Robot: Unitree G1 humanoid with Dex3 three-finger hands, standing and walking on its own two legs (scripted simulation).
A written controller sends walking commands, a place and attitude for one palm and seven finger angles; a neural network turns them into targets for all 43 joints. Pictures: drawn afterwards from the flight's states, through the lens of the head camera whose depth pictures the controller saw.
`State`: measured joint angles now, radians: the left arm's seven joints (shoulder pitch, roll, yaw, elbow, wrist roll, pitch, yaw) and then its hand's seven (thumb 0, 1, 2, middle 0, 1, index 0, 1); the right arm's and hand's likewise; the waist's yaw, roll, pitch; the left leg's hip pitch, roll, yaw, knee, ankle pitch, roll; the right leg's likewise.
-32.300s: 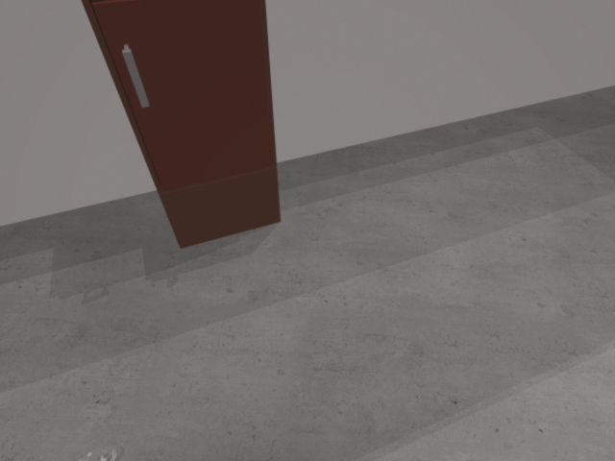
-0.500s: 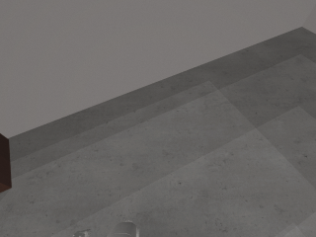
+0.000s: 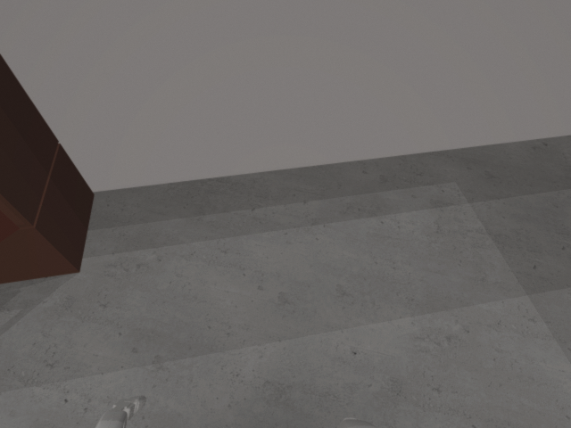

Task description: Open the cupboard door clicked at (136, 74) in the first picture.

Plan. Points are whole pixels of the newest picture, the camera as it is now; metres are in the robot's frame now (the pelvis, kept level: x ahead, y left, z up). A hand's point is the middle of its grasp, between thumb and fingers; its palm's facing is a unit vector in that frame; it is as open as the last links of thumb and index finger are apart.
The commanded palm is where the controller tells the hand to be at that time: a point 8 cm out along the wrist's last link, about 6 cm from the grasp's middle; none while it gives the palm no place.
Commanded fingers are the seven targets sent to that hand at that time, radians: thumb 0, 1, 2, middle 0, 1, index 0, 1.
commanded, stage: turn to face it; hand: left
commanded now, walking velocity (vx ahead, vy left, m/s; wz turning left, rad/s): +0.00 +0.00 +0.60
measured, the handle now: out of the picture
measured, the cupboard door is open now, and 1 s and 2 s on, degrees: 44 44 44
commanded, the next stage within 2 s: take the last steps up to it in 1.48 s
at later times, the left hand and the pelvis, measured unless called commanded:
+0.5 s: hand out of the picture -0.03 +0.21 -0.19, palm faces +0.37 -0.90 -0.23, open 7.3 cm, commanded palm none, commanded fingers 0.00 0.90 0.90 -0.20 -0.30 -0.20 -0.30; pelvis -0.01 +0.00 -0.02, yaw +21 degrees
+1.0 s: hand out of the picture -0.02 +0.19 -0.15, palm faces +0.57 -0.77 -0.27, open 7.4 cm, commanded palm none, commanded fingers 0.00 0.90 0.90 -0.20 -0.30 -0.20 -0.30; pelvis +0.00 -0.04 -0.01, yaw +37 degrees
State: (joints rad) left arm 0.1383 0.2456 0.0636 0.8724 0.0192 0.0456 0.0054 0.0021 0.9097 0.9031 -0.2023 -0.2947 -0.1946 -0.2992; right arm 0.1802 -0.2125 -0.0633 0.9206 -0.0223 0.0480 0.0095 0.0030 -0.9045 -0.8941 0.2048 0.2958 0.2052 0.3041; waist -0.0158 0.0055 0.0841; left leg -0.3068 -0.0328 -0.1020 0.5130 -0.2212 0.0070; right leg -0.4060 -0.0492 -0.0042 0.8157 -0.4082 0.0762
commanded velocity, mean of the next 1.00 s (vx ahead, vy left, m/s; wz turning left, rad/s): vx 0.00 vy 0.00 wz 0.60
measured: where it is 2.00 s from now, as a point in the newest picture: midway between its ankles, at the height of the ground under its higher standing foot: outside the picture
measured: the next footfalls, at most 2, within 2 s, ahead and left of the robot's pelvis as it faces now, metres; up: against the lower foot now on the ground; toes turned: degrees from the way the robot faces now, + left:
right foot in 0.06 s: +0.05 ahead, -0.14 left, +0.00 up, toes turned +1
left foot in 0.46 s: +0.01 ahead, +0.11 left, +0.00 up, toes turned +25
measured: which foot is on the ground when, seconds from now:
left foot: down 0.00-0.06, up 0.08-0.44, down 0.46-0.94, up 0.96-1.00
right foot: up 0.00-0.04, down 0.06-0.46, up 0.48-0.92, down 0.94-1.00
